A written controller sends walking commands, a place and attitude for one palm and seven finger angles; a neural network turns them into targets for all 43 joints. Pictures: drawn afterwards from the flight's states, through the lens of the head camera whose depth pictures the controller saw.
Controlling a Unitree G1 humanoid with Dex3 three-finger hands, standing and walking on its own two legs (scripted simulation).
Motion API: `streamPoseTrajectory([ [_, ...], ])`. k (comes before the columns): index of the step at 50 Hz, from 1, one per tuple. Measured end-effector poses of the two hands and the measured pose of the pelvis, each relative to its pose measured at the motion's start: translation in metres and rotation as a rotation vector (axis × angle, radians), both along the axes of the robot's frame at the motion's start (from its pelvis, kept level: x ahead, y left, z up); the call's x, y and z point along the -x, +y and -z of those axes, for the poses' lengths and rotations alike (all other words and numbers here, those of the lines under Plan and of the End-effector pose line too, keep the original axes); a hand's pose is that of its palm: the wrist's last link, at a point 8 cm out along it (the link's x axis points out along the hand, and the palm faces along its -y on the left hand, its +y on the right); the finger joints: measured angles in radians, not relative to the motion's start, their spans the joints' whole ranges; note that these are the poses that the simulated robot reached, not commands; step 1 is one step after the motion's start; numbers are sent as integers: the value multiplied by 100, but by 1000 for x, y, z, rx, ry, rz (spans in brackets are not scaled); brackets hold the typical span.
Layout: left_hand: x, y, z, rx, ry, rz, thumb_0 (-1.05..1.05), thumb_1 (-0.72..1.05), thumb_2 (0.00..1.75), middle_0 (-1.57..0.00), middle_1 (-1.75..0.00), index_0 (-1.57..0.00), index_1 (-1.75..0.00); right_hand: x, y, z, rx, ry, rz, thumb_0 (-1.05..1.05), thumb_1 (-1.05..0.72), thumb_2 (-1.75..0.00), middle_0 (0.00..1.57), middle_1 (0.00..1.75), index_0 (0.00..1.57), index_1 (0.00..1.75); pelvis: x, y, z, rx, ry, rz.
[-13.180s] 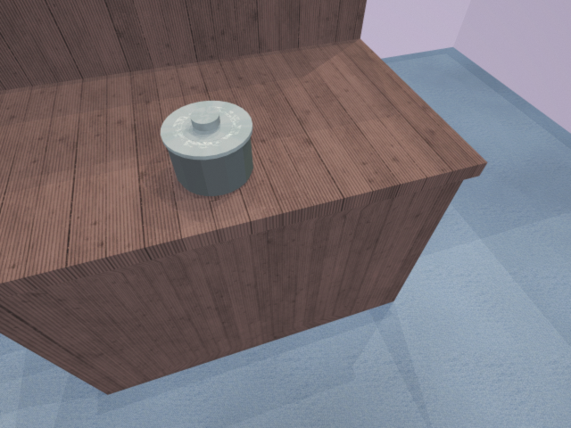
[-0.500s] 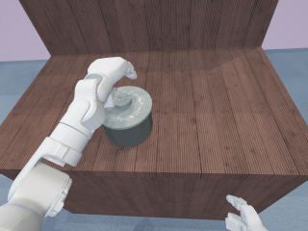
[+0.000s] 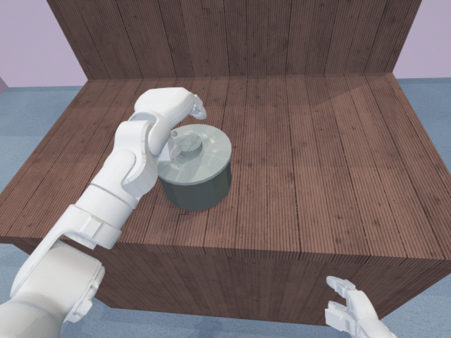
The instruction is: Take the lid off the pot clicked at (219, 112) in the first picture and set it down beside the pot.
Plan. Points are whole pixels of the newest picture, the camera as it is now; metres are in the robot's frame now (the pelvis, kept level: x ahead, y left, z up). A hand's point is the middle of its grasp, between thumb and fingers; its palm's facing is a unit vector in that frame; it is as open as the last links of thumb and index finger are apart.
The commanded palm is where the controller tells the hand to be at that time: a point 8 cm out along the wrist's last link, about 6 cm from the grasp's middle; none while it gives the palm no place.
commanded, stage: lower the open fingers around the knob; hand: left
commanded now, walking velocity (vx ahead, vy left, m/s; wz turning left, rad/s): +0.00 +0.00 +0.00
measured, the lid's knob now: (189, 145) +0.46 +0.10 +0.09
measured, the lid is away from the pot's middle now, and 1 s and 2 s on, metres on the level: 0.00 0.00 0.00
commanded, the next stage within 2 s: close the fingers and squeeze the knob in 0.94 s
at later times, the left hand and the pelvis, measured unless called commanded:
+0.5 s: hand (181, 144) +0.42 +0.10 +0.13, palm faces -0.23 -0.08 -0.97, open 10.1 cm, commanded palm +0.40 +0.11 +0.20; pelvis +0.00 +0.00 +0.00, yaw +0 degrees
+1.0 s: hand (180, 150) +0.42 +0.11 +0.12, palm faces -0.26 -0.07 -0.96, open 10.2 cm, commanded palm +0.40 +0.11 +0.18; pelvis +0.00 +0.00 +0.00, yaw +0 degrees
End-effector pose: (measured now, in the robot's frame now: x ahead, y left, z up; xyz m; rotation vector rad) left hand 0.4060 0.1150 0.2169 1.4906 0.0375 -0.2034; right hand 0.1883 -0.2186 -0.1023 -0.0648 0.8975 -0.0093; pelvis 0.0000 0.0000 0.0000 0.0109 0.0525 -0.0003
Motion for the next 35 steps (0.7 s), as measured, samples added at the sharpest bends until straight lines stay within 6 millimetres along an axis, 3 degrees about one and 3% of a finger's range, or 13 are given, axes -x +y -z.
streamPoseTrajectory([
  [10, -4, -3, 0, 14, 20, -4, 0, -32, 148, -85, -8, -85, -9, 11, -5, 4, 3, 23, 18, 1, -91, -89, 20, 30, 20, 30, -1, -1, 0, -1, -2, 2],
  [23, -3, -6, 23, 15, 72, 6, 0, -32, 148, -85, -8, -85, -9, 22, -19, 7, 24, 52, 48, 1, -91, -89, 20, 30, 20, 30, -3, -3, 0, -1, -2, 7],
  [35, -5, -4, 39, 17, 101, -13, 0, -32, 148, -84, -8, -85, -9, 19, -18, 7, 17, 44, 53, 1, -91, -89, 20, 30, 20, 30, -5, -5, 0, 0, 3, 11],
])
